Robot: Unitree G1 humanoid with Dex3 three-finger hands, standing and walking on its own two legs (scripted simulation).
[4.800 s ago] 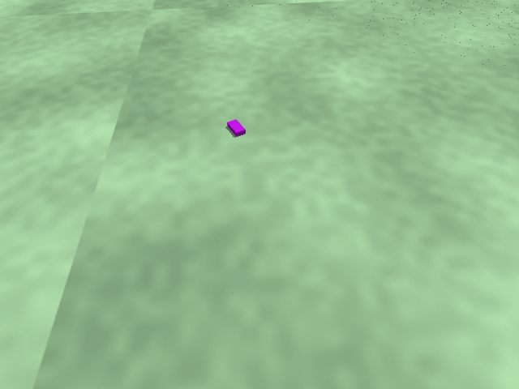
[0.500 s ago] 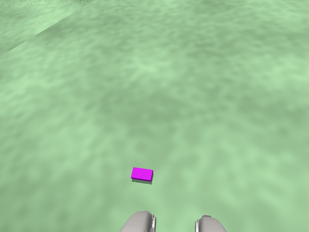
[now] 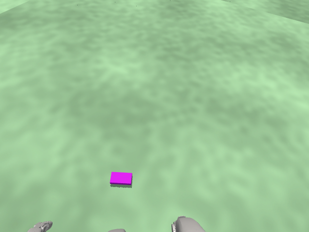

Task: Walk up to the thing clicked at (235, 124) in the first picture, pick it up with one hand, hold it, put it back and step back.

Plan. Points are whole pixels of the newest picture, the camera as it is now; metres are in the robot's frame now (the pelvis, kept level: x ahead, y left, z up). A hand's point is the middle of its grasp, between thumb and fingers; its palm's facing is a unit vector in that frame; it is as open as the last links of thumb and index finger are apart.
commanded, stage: walk up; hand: left
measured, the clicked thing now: (121, 178) +0.48 +0.18 -0.74
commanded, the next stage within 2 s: stand in 1.50 s
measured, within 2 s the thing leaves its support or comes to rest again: neither
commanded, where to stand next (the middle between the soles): +0.10 -0.08 m, yaw +2 degrees
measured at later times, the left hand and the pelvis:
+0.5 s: hand out of the picture +0.12 +0.20 -0.14, palm faces +0.00 -0.95 -0.32, open 7.3 cm; pelvis +0.02 -0.05 +0.01, yaw +0 degrees
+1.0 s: hand out of the picture +0.13 +0.21 -0.13, palm faces +0.03 -0.95 -0.30, open 7.3 cm; pelvis +0.03 -0.04 +0.02, yaw +0 degrees
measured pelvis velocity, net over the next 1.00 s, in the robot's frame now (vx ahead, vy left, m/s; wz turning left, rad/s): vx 0.03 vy -0.04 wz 0.01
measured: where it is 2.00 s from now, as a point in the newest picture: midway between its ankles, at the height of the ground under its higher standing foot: outside the picture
